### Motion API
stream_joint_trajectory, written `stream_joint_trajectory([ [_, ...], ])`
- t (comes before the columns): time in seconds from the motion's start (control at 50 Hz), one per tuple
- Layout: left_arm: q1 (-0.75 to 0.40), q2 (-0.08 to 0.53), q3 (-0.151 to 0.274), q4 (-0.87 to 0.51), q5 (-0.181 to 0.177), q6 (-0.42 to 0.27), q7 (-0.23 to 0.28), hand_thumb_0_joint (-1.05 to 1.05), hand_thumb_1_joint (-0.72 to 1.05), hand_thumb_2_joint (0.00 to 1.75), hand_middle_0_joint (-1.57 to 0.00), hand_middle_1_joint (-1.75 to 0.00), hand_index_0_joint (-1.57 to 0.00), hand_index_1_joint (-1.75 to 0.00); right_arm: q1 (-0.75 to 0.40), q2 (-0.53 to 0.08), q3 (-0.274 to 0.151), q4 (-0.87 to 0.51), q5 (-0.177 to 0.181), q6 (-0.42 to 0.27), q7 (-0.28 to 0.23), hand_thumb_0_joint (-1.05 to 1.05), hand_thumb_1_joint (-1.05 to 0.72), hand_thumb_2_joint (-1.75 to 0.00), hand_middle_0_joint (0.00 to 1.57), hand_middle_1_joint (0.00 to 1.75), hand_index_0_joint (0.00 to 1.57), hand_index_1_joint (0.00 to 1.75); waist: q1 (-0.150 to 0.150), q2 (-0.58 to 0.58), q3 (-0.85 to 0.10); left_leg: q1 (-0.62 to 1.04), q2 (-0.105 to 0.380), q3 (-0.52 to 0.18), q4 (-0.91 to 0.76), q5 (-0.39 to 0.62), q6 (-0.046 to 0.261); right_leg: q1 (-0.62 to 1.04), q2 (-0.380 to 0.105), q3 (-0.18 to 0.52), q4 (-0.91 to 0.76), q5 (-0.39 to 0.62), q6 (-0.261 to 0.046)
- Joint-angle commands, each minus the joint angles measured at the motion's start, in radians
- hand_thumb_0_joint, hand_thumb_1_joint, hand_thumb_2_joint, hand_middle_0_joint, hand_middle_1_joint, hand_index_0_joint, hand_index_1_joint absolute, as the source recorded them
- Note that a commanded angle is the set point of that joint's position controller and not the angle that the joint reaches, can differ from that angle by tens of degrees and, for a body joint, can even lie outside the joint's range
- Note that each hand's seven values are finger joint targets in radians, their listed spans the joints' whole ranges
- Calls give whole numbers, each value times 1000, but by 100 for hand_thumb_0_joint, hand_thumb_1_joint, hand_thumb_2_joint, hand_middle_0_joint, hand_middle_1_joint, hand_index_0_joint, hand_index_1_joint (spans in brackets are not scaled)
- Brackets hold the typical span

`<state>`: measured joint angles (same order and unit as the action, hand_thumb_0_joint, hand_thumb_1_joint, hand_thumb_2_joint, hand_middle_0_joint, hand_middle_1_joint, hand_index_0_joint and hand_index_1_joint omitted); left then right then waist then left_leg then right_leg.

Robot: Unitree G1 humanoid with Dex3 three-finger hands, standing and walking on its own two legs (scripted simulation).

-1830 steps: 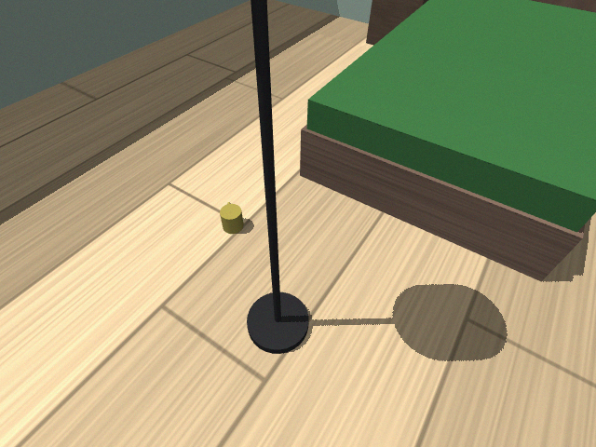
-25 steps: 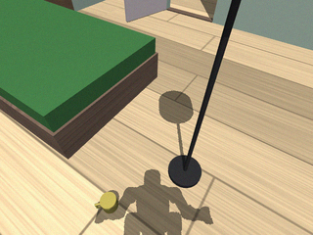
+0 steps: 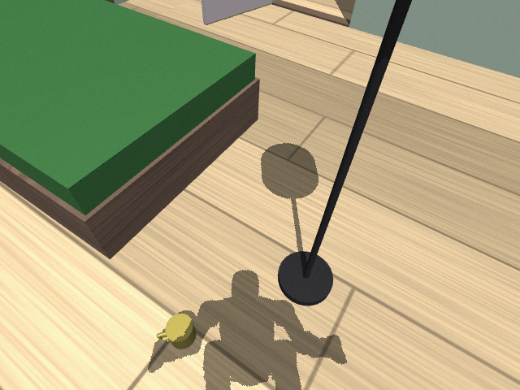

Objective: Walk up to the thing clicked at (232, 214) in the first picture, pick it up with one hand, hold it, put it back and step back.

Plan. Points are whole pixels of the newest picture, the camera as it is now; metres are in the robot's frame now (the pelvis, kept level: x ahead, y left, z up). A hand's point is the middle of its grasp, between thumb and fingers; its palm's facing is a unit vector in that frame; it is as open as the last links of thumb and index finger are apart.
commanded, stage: walk up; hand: left
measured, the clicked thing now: (176, 332) +0.41 +0.27 -0.72
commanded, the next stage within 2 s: stand in 1.36 s
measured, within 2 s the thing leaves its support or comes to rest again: neither
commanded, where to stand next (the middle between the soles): +0.04 +0.00 m, yaw +3 degrees
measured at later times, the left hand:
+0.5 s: hand out of the picture +0.13 +0.23 -0.14, palm faces +0.02 -0.95 -0.32, open 7.4 cm
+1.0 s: hand out of the picture +0.10 +0.24 -0.14, palm faces +0.02 -0.94 -0.34, open 7.4 cm
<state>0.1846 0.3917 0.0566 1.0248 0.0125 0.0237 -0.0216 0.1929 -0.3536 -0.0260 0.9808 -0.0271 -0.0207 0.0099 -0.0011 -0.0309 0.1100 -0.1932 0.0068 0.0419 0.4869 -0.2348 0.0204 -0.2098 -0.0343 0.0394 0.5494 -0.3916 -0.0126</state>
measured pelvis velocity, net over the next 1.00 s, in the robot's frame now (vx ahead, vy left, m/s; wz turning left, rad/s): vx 0.03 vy -0.02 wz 0.02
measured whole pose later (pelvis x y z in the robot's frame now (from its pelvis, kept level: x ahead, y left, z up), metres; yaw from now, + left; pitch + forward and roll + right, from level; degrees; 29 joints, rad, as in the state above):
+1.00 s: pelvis +0.03 -0.02 +0.01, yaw +1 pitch -3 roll +0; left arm 0.08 0.35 0.02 1.15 0.01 0.00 -0.01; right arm 0.10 -0.34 0.00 1.13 0.00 0.00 0.01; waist 0.00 0.01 0.05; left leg -0.09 0.02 0.01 0.33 -0.19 -0.02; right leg -0.08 -0.02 0.00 0.31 -0.19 0.02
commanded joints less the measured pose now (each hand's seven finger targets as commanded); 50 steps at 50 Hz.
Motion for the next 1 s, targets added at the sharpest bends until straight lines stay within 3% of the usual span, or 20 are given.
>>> stream_joint_trajectory([
  [0.0, 15, 179, 37, -25, 8, -49, 33, 0, 90, 90, -20, -30, -20, -30, -84, -199, -44, -83, 35, -9, -15, 0, -90, -90, 20, 30, 20, 30, 30, 62, -149, -44, 112, -105, -22, 182, 34, 204, -34, 41, -216, 322, -21],
  [0.02, -2, 203, 35, -31, 8, -55, 36, 0, 90, 90, -20, -30, -20, -30, -83, -179, -35, -83, 41, -6, -14, 0, -90, -90, 20, 30, 20, 30, 19, 1, -151, -47, 66, -86, 9, 109, 6, 170, -120, 142, -249, 353, -47],
  [0.04, -67, 227, 27, -43, 1, -57, 34, 0, 90, 90, -20, -30, -20, -30, -68, -166, -33, -62, 39, 2, -13, 0, -90, -90, 20, 30, 20, 30, -6, -42, -115, 1, 21, -73, -2, -76, -13, 42, -184, 201, -281, 218, -91],
  [0.06, -145, 243, 22, -58, 3, -52, 28, 0, 90, 90, -20, -30, -20, -30, -18, -171, -38, -28, 32, 10, -14, 0, -90, -90, 20, 30, 20, 30, -39, -77, -78, 85, 25, -68, -3, -179, -14, -89, -208, 211, -286, 63, -114],
  [0.08, -157, 219, 17, -62, 3, -48, 24, 0, 90, 90, -20, -30, -20, -30, -16, -189, -42, -9, 23, 9, -14, 0, -90, -90, 20, 30, 20, 30, -44, -64, -50, 120, 47, -84, -60, -156, -7, -133, -178, 175, -284, 11, -87],
  [0.12, -134, 183, 7, -41, -7, -49, 22, 0, 90, 90, -20, -30, -20, -30, -75, -222, -42, 0, 23, 0, -8, 0, -90, -90, 20, 30, 20, 30, -12, -35, -35, 80, 96, -146, -132, -16, 12, -75, -88, 82, -270, 61, -25],
  [0.18, -104, 177, 8, -9, -12, -57, 22, 0, 90, 90, -20, -30, -20, -30, -86, -211, -30, 16, 27, -11, -7, 0, -90, -90, 20, 30, 20, 30, 8, -44, -96, 91, 110, -135, -135, 153, 14, 39, -82, 65, -253, 251, -22],
  [0.22, -116, 181, 7, 5, -10, -59, 25, 0, 90, 90, -20, -30, -20, -30, -95, -210, -27, 29, 28, -10, -8, 0, -90, -90, 20, 30, 20, 30, 2, -26, -105, 97, 107, -124, -142, 189, 7, 70, -84, 56, -245, 328, -18],
  [0.32, -138, 171, 2, 23, -13, -58, 29, 0, 90, 90, -20, -30, -20, -30, -114, -214, -25, 57, 27, -9, -12, 0, -90, -90, 20, 30, 20, 30, 3, 37, -133, 106, 118, -121, -170, 234, 3, 112, -84, 38, -249, 371, -16],
  [0.5, -160, 174, 2, 41, -7, -56, 31, 0, 90, 90, -20, -30, -20, -30, -139, -208, -24, 68, 25, -9, -16, 0, -90, -90, 20, 30, 20, 30, 2, 51, -178, 129, 129, -104, -178, 321, 3, 168, -92, 26, -249, 468, -7],
  [0.58, -161, 172, 2, 47, -10, -54, 32, 0, 90, 90, -20, -30, -20, -30, -141, -204, -25, 68, 26, -7, -17, 0, -90, -90, 20, 30, 20, 30, 2, 41, -164, 139, 130, -99, -179, 336, 2, 158, -89, 20, -248, 484, -5],
  [0.98, -158, 171, 2, 52, -3, -51, 26, 0, 90, 90, -20, -30, -20, -30, -143, -209, -23, 81, 23, -4, -14, 0, -90, -90, 20, 30, 20, 30, 2, 31, -118, 96, 116, -122, -217, 166, 3, 125, -79, 31, -288, 315, -3],
])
